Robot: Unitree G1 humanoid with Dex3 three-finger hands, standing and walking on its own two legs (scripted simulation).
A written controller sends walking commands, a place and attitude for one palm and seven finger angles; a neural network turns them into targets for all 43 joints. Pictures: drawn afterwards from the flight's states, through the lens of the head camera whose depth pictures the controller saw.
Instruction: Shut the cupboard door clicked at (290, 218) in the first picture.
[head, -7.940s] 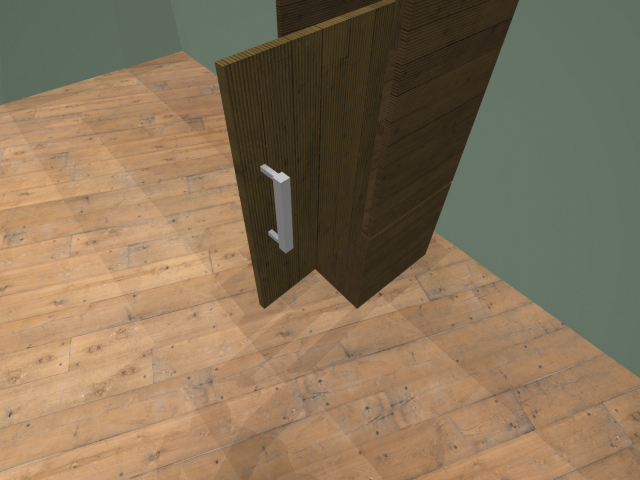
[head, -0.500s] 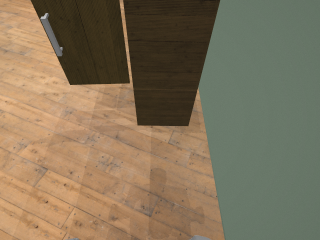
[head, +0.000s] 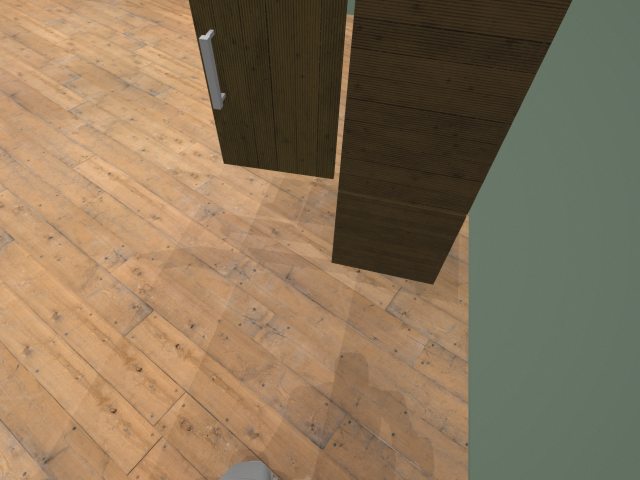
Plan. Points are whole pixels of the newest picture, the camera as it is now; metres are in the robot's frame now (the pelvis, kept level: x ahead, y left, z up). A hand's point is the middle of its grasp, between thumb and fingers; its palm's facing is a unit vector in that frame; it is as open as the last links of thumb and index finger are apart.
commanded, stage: take the last steps up to it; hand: left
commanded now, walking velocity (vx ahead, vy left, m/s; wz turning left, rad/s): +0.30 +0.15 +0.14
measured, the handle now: (214, 70) +0.97 +0.36 -0.03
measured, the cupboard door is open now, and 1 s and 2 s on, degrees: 94 94 94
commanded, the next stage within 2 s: come to a stop and stand still in 1.10 s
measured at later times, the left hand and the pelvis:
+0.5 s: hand (158, 392) +0.25 +0.28 -0.17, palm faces +0.04 -0.98 -0.17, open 7.3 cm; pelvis +0.15 +0.10 -0.01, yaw +2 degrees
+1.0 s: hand (162, 341) +0.33 +0.31 -0.17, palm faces +0.12 -0.97 -0.21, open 7.2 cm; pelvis +0.36 +0.12 +0.00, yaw +2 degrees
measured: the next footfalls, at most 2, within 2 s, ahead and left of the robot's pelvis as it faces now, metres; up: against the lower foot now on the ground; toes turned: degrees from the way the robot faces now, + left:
left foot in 0.10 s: +0.09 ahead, +0.15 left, +0.00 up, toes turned +9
right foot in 0.66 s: +0.34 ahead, +0.01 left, +0.00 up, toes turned -5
